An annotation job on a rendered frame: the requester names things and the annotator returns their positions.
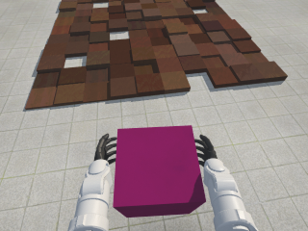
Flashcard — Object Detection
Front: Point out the right robot hand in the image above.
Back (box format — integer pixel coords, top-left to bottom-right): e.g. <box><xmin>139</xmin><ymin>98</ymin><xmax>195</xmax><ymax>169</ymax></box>
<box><xmin>194</xmin><ymin>134</ymin><xmax>218</xmax><ymax>167</ymax></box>

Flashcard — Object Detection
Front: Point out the left robot hand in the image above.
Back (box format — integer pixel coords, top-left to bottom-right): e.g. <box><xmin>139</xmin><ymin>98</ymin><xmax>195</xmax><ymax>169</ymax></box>
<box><xmin>94</xmin><ymin>133</ymin><xmax>117</xmax><ymax>165</ymax></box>

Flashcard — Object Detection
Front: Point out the carton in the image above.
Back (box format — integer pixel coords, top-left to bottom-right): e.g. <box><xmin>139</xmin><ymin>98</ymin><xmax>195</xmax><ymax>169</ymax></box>
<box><xmin>113</xmin><ymin>125</ymin><xmax>206</xmax><ymax>218</ymax></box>

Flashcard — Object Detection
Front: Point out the right robot forearm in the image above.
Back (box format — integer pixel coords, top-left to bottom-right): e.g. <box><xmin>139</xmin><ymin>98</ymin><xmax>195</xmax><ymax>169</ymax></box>
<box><xmin>203</xmin><ymin>158</ymin><xmax>259</xmax><ymax>231</ymax></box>

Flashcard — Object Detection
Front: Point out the left robot forearm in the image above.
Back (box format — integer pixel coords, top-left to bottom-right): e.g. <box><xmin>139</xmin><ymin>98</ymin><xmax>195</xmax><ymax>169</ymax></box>
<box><xmin>67</xmin><ymin>159</ymin><xmax>113</xmax><ymax>231</ymax></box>

